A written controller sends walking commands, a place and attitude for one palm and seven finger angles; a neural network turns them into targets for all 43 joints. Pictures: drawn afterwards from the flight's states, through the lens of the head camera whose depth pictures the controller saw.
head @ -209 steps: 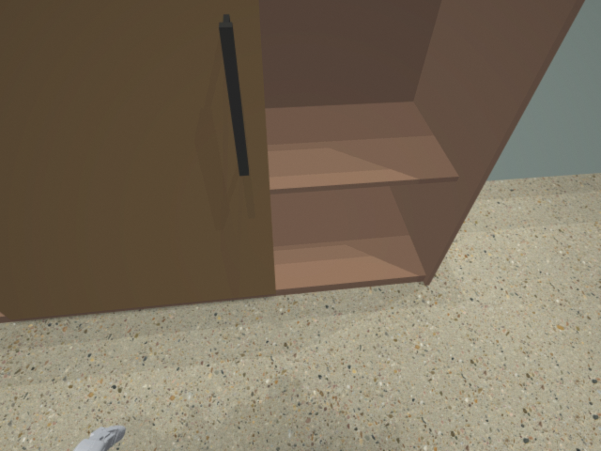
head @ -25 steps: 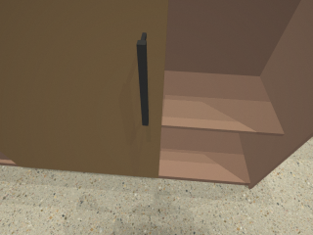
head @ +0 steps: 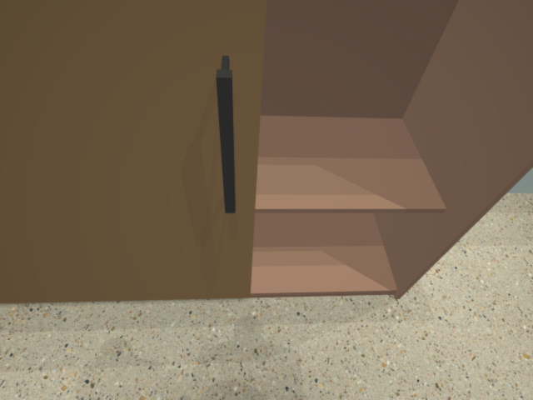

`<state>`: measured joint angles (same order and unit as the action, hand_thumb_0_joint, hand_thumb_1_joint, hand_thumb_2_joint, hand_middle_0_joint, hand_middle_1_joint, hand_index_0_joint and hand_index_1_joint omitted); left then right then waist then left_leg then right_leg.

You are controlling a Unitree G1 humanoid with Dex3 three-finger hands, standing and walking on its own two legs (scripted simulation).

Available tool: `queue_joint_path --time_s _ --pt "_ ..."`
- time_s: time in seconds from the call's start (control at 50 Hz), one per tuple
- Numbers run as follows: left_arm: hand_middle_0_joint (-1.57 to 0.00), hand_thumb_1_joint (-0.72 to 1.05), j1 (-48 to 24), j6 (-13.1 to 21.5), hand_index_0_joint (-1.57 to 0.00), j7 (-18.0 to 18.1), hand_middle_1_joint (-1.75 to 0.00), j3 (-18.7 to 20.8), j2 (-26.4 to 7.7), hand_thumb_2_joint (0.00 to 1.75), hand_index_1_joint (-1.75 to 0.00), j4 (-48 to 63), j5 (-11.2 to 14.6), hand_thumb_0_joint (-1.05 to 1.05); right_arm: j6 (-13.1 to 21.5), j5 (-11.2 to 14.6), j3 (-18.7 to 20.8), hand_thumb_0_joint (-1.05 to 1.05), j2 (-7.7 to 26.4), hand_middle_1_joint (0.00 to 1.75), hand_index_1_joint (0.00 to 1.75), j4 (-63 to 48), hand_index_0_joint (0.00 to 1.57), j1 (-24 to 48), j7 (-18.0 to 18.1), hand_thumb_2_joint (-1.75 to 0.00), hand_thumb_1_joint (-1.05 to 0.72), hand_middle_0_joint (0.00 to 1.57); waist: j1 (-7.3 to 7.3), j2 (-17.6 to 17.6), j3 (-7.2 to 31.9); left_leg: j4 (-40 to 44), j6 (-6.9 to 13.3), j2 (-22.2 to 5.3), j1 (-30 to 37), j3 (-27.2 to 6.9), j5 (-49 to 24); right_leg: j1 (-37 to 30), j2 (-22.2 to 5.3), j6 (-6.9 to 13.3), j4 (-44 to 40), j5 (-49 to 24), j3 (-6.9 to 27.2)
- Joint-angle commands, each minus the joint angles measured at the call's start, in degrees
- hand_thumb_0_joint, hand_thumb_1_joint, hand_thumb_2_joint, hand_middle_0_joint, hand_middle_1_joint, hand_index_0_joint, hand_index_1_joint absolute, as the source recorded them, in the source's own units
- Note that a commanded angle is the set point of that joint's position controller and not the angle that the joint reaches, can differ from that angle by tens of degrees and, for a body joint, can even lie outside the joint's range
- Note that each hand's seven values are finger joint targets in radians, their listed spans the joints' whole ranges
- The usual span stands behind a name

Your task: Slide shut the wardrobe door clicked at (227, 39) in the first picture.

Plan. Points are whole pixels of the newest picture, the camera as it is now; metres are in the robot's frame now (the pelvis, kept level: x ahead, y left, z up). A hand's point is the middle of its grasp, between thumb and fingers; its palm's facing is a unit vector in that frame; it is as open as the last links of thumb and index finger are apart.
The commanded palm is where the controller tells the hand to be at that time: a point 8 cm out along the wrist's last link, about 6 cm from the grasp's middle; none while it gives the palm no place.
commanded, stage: come to a stop and stand still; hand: left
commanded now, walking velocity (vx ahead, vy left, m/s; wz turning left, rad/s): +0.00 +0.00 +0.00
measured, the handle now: (228, 147) +0.51 +0.08 +0.07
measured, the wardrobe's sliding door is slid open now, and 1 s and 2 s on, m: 0.59 0.59 0.59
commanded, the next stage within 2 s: look again from close up in 0.56 s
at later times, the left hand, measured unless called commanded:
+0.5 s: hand out of the picture +0.03 +0.11 -0.17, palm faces +0.11 -0.97 -0.23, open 7.1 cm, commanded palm none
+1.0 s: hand out of the picture -0.04 +0.20 -0.19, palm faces +0.03 -0.98 -0.20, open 7.4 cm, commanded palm none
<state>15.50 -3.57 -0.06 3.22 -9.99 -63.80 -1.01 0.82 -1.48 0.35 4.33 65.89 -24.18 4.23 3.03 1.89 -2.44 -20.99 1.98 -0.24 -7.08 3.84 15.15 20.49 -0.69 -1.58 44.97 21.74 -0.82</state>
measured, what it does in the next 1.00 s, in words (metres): steps on the spot: right foot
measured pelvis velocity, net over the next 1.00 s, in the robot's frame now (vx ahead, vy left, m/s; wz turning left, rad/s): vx -0.03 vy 0.02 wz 0.00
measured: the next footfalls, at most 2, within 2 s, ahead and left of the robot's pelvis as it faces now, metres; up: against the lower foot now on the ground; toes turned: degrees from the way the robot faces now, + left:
right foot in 0.10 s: +0.04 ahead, -0.14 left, +0.00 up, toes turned -1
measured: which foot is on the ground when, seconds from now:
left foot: down 0.00-1.00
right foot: up 0.00-0.08, down 0.10-1.00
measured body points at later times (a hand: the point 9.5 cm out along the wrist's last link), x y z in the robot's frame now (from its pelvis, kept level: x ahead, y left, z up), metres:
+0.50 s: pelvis +0.01 -0.07 -0.01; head +0.01 -0.08 +0.44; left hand +0.02 +0.16 -0.16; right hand +0.02 -0.29 -0.17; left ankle -0.04 +0.09 -0.74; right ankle +0.00 -0.14 -0.75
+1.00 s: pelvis -0.03 +0.02 -0.01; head -0.04 +0.02 +0.44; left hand -0.04 +0.25 -0.17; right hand -0.03 -0.20 -0.17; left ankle -0.04 +0.09 -0.75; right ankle +0.00 -0.13 -0.74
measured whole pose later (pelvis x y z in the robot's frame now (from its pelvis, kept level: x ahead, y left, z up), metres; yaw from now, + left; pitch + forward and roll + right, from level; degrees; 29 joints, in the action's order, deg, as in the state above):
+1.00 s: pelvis -0.03 +0.02 -0.01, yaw +0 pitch -2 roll +0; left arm 17.9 -0.3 1.3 -0.1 -9.3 -62.8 -1.4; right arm 0.4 -0.9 -0.6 8.8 59.4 -19.1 1.3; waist -0.5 -0.4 0.2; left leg -29.1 4.3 2.8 -10.8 4.6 16.9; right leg 14.8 -4.0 0.2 30.0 13.8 -0.2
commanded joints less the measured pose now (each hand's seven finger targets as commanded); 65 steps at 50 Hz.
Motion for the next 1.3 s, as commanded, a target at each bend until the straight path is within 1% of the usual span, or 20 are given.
queue_joint_path --time_s 0.0,0.04,0.08,0.1,0.12,0.14,0.26,0.38,0.5,0.62,0.64,0.66,0.68,0.7,0.74,0.78,0.84,0.9,1.0,1.28 --pt "-0.20 0.90 -1.0 2.1 -0.20 0.7 -0.30 -0.3 -0.3 0.90 -0.30 3.4 0.5 0.00 0.3 -0.3 2.2 0.00 10.1 0.30 0.30 0.1 0.20 -3.2 0.1 -0.90 -0.90 0.20 -1.16 -11.0 0.0 1.9 6.3 -14.4 0.2 -12.1 -28.3 -2.9 -0.5 1.2 -11.1 -1.5 -1.2" --pt "-0.20 0.90 2.1 2.9 -0.20 1.0 -0.30 -0.3 -0.2 0.90 -0.30 1.9 0.4 0.00 0.3 0.1 2.2 0.00 9.5 0.30 0.30 0.3 0.20 -2.5 -0.2 -0.90 -0.90 0.20 -2.94 -8.2 1.7 -1.2 3.5 -11.6 -2.1 -9.9 -22.9 -10.5 -0.4 1.3 -22.1 -12.7 -2.6" --pt "-0.20 0.90 4.6 4.1 -0.20 1.9 -0.30 -0.2 -3.6 0.90 -0.30 -0.1 0.5 0.00 0.6 0.9 1.3 0.00 5.5 0.30 0.30 0.2 0.20 -3.5 -0.8 -0.90 -0.90 0.20 -3.11 -0.5 3.9 -4.5 -1.1 -7.1 -11.5 -5.3 -7.2 -22.4 -9.0 3.6 -24.2 -25.7 6.5" --pt "-0.20 0.90 3.8 4.3 -0.20 2.2 -0.30 -0.5 -4.8 0.90 -0.30 -0.5 0.8 0.00 0.3 1.0 0.6 0.00 3.5 0.30 0.30 0.2 0.20 -2.6 -1.2 -0.90 -0.90 0.20 -2.95 2.9 1.9 -4.1 -2.5 -4.1 -13.3 -2.9 4.2 -20.4 -13.4 5.8 -24.8 -27.3 8.9" --pt "-0.20 0.90 3.4 4.4 -0.20 2.2 -0.30 -0.7 -5.3 0.90 -0.30 -0.3 0.7 0.00 0.1 0.8 0.6 0.00 3.3 0.30 0.30 0.1 0.20 -2.5 -1.3 -0.90 -0.90 0.20 -2.76 2.2 0.8 -3.4 -2.5 -4.1 -10.9 -2.5 3.1 -17.4 -13.7 7.1 -24.5 -28.6 8.2" --pt "-0.20 0.90 3.0 4.8 -0.20 2.2 -0.30 -0.3 -5.4 0.90 -0.30 -0.5 0.7 0.00 -0.3 0.5 0.7 0.00 3.6 0.30 0.30 0.5 0.20 -2.8 -1.2 -0.90 -0.90 0.20 -2.56 7.2 1.6 -4.2 -2.8 -4.3 -8.2 -1.7 2.0 -16.1 -11.9 7.1 -25.3 -29.5 7.9" --pt "-0.20 0.90 1.8 4.8 -0.20 2.5 -0.30 -1.2 -2.8 0.90 -0.30 -0.3 1.1 0.00 -0.5 0.5 0.4 0.00 5.0 0.30 0.30 1.5 0.20 -1.6 -1.1 -0.90 -0.90 0.20 -2.64 -0.3 -2.7 0.4 -2.9 -5.8 -4.7 -3.3 -9.4 -14.2 -6.4 4.3 -24.7 -31.0 3.5" --pt "-0.20 0.90 2.6 5.0 -0.20 3.1 -0.30 -0.3 -5.1 0.90 -0.30 0.9 0.8 0.00 -1.2 0.8 1.0 0.00 6.5 0.30 0.30 -0.4 0.20 0.7 -1.0 -0.90 -0.90 0.20 -2.99 -0.4 0.8 -2.0 -3.5 -4.6 -3.9 -1.2 -4.6 -17.6 -8.6 2.1 -26.1 -39.0 5.7" --pt "-0.20 0.90 1.4 4.5 -0.20 3.2 -0.30 0.2 -6.0 0.90 -0.30 1.7 0.3 0.00 -2.3 0.9 1.4 0.00 7.7 0.30 0.30 -2.4 0.20 2.4 -1.2 -0.90 -0.90 0.20 -2.97 2.8 -0.3 -4.2 -3.1 -4.4 -4.1 -1.4 -0.1 -14.4 -10.7 3.3 -28.8 -29.9 8.0" --pt "-0.20 0.90 1.4 4.6 -0.20 2.4 -0.30 -0.6 -4.6 0.90 -0.30 0.9 0.5 0.00 -1.5 0.6 1.0 0.00 8.5 0.30 0.30 -2.2 0.20 2.9 -1.8 -0.90 -0.90 0.20 -2.57 0.3 -1.6 0.0 -2.4 -5.2 0.0 -3.1 -5.7 -9.0 -7.1 4.2 -30.0 -14.0 5.9" --pt "-0.20 0.90 11.1 6.8 -0.20 4.9 -0.30 -0.4 -7.1 0.90 -0.30 -1.3 -0.3 0.00 0.0 1.0 1.4 0.00 10.5 0.30 0.30 -6.9 0.20 11.3 -2.5 -0.90 -0.90 0.20 -7.00 6.5 -4.0 -17.1 -4.0 -2.7 -11.2 1.4 3.6 -14.9 -11.5 -2.8 -25.6 -60.1 11.7" --pt "-0.20 0.90 10.7 7.5 -0.20 4.7 -0.30 -0.3 -9.2 0.90 -0.30 1.2 -0.6 0.00 -0.6 1.2 1.3 0.00 8.3 0.30 0.30 -9.6 0.20 6.9 -2.6 -0.90 -0.90 0.20 -3.25 4.2 3.0 -20.2 -2.0 -3.3 -12.4 -5.0 8.0 -19.3 -16.0 0.4 -22.6 -64.9 13.0" --pt "-0.20 0.90 8.7 7.5 -0.20 4.2 -0.30 -1.1 -7.2 0.90 -0.30 1.8 -0.5 0.00 -0.6 1.3 1.3 0.00 8.1 0.30 0.30 -9.5 0.20 7.9 -2.6 -0.90 -0.90 0.20 -3.16 -3.1 3.7 -20.0 -2.0 -3.5 -11.2 -4.5 7.9 -17.6 -14.9 5.2 -22.8 -58.4 9.8" --pt "-0.20 0.90 5.6 7.2 -0.20 3.9 -0.30 -0.9 -8.2 0.90 -0.30 2.4 -0.3 0.00 -0.8 1.6 0.9 0.00 7.0 0.30 0.30 -9.8 0.20 7.1 -2.9 -0.90 -0.90 0.20 -2.09 -5.0 6.2 -15.2 -1.8 -3.8 -8.6 -2.9 8.7 -16.4 -14.2 8.4 -22.7 -45.4 7.4" --pt "-0.20 0.90 3.0 6.2 -0.20 3.2 -0.30 -1.3 -7.2 0.90 -0.30 3.9 -0.3 0.00 -0.1 1.1 0.6 0.00 7.1 0.30 0.30 -8.9 0.20 3.3 -3.2 -0.90 -0.90 0.20 -0.91 -0.5 5.3 -5.3 -2.2 -2.0 -2.4 -2.6 1.6 -8.9 -10.0 6.9 -21.6 -19.8 4.7" --pt "-0.20 0.90 3.5 5.0 -0.20 2.8 -0.30 -2.0 -3.9 0.90 -0.30 3.9 0.4 0.00 0.8 0.4 0.8 0.00 10.3 0.30 0.30 -8.7 0.20 1.6 -2.9 -0.90 -0.90 0.20 -1.66 -5.8 1.8 -0.8 0.0 -7.1 -5.8 -8.1 -1.7 -5.6 -4.3 4.0 -19.4 -4.9 2.2" --pt "-0.20 0.90 4.3 3.8 -0.20 2.3 -0.30 -2.6 -2.3 0.90 -0.30 3.5 -0.3 0.00 0.7 0.3 0.7 0.00 11.8 0.30 0.30 -10.1 0.20 5.5 -2.7 -0.90 -0.90 0.20 -3.67 -12.5 -4.7 7.1 2.0 -9.5 -14.4 -12.6 6.1 -6.8 -1.9 3.0 -15.1 -2.9 -1.6" --pt "-0.20 0.90 5.4 3.6 -0.20 1.7 -0.30 -2.9 -2.5 0.90 -0.30 2.6 -0.5 0.00 0.8 0.3 0.4 0.00 11.5 0.30 0.30 -10.3 0.20 5.3 -2.7 -0.90 -0.90 0.20 -4.32 -4.8 -7.5 9.0 2.3 -8.2 -17.5 -12.9 12.8 -7.1 -2.4 3.3 -15.6 -5.3 -0.8" --pt "-0.20 0.90 5.7 3.4 -0.20 1.6 -0.30 -2.9 -2.9 0.90 -0.30 2.6 -0.5 0.00 0.9 0.4 0.3 0.00 11.9 0.30 0.30 -9.2 0.20 4.1 -2.6 -0.90 -0.90 0.20 -4.45 -5.0 -6.6 11.2 2.1 -8.1 -15.9 -14.0 15.1 -5.8 -2.6 3.2 -14.9 -5.5 -0.3" --pt "-0.20 0.90 5.6 4.4 -0.20 2.1 -0.30 -2.9 -2.3 0.90 -0.30 1.1 0.2 0.00 1.9 0.7 -0.5 0.00 9.7 0.30 0.30 -4.5 0.20 0.8 -1.9 -0.90 -0.90 0.20 -3.45 -3.6 -0.6 3.4 1.2 -6.4 -4.3 -7.8 -13.8 -7.1 -4.4 2.7 -17.4 -13.0 1.9"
